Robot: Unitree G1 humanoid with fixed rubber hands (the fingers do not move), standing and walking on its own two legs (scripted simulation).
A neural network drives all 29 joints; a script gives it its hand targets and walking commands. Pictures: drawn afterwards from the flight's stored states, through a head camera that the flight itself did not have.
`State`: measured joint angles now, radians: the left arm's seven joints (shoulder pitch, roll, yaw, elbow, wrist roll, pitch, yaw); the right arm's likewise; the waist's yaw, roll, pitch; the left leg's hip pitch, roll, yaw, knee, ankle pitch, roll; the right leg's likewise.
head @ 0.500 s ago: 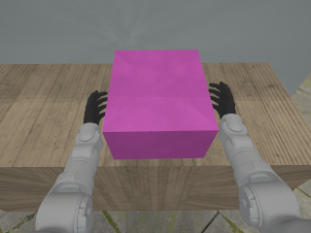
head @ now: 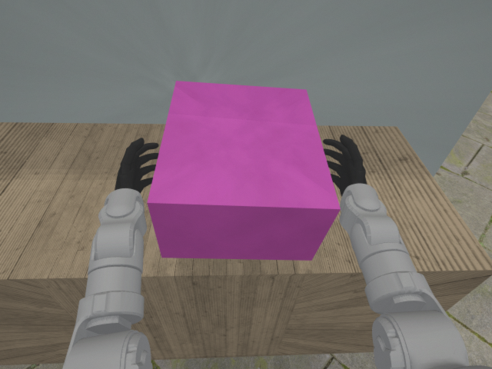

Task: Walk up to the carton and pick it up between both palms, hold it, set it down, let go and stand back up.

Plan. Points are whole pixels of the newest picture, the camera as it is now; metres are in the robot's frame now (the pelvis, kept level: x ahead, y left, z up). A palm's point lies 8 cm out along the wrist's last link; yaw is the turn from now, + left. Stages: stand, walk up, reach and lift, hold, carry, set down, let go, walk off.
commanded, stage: reach and lift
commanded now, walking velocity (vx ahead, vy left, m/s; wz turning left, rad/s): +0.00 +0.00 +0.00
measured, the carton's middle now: (240, 166) +0.46 -0.01 +0.09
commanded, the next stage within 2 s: hold in 0.90 s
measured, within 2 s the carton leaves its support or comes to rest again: neither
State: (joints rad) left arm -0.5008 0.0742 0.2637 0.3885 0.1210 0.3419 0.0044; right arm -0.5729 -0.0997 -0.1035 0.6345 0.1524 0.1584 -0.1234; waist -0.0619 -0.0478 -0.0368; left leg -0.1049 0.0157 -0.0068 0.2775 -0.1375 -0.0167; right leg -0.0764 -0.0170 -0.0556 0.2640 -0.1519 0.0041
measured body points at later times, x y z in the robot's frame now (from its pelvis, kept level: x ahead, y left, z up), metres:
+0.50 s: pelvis -0.02 +0.00 +0.00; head -0.04 +0.03 +0.45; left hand +0.38 +0.18 +0.15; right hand +0.36 -0.19 +0.15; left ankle +0.01 +0.13 -0.75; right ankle +0.00 -0.12 -0.75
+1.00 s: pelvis +0.00 +0.00 +0.00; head -0.03 +0.03 +0.45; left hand +0.37 +0.19 +0.16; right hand +0.37 -0.18 +0.15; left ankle +0.01 +0.13 -0.75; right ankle +0.00 -0.12 -0.75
